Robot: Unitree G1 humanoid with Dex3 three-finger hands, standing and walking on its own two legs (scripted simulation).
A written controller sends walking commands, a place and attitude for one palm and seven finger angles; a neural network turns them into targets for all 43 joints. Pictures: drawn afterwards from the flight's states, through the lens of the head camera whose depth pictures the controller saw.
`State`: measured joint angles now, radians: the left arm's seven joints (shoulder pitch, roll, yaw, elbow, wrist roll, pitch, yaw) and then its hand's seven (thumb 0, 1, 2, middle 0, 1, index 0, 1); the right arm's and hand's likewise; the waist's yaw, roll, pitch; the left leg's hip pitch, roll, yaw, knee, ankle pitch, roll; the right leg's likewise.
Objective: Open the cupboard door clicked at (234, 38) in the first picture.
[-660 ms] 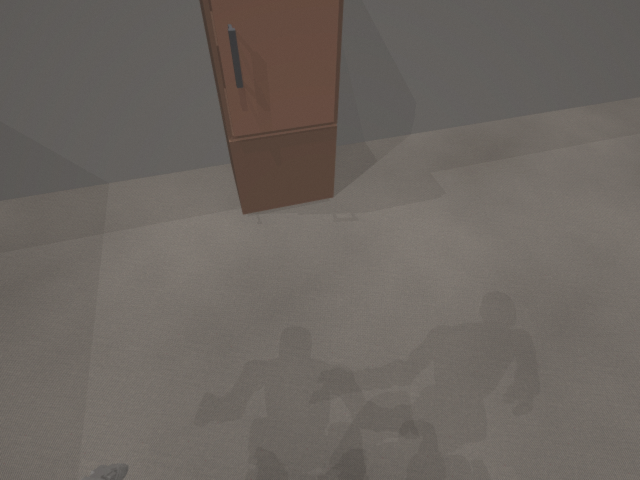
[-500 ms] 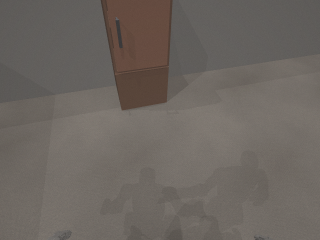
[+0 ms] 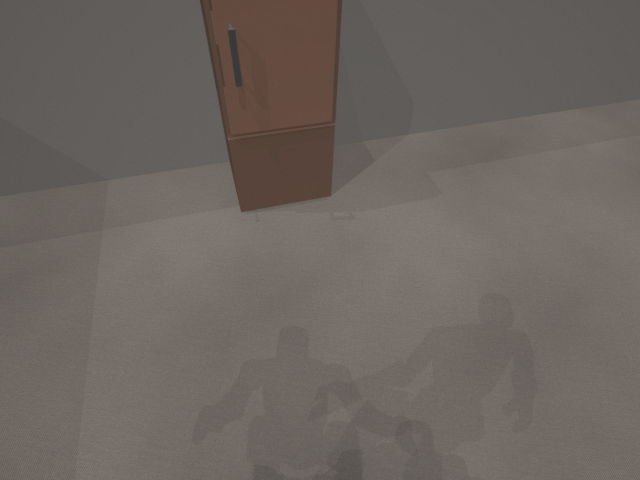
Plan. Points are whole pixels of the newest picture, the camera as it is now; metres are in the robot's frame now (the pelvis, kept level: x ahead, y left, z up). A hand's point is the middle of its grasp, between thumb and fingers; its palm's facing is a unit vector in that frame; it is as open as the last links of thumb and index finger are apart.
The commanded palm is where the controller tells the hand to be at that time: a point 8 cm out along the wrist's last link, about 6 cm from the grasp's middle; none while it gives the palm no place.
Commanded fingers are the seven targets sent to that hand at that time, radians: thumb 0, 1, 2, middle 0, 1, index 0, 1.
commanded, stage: stand and wait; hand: left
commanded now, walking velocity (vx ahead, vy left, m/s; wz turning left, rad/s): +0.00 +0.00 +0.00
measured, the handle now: (234, 55) +1.29 +0.35 -0.05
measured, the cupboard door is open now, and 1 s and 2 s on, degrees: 0 0 0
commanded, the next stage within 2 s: look at it before walking up in 0.16 s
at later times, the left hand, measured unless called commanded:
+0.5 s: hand out of the picture +0.07 +0.25 -0.15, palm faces -0.02 -0.94 -0.33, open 7.4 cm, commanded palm none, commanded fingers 0.00 0.90 0.90 -0.20 -0.30 -0.20 -0.30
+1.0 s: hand out of the picture +0.06 +0.24 -0.16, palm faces -0.02 -0.95 -0.32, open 7.4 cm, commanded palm none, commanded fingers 0.00 0.90 0.90 -0.20 -0.30 -0.20 -0.30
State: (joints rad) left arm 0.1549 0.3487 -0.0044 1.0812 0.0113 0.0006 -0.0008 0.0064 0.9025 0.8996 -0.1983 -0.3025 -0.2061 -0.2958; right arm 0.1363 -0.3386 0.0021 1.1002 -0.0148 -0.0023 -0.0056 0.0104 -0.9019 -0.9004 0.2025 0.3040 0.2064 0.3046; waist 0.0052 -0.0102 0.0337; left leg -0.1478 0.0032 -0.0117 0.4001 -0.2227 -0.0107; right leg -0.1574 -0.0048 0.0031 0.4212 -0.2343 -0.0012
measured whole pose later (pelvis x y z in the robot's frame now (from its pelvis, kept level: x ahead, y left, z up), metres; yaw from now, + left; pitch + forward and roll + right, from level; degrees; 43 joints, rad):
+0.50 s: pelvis +0.00 +0.00 +0.00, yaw +0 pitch -2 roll +0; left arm 0.13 0.34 -0.01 1.08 0.01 -0.01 0.00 0.01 0.90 0.90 -0.20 -0.30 -0.21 -0.30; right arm 0.12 -0.33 0.01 1.11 -0.01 -0.01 0.00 0.01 -0.90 -0.90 0.20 0.30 0.21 0.30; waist 0.00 -0.01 0.02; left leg -0.14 0.00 -0.01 0.37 -0.20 -0.01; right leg -0.15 0.00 0.00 0.39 -0.22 0.00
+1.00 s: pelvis +0.00 +0.00 +0.00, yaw -1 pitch -2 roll +0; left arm 0.18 0.32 0.00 1.09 0.02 0.01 0.00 0.00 0.90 0.90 -0.20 -0.30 -0.20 -0.30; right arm 0.14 -0.31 0.01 1.11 -0.02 0.00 0.00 0.01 -0.90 -0.90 0.20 0.30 0.20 0.30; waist 0.02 -0.01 0.00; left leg -0.14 0.01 0.00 0.40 -0.24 -0.01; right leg -0.15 0.00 0.01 0.42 -0.24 0.00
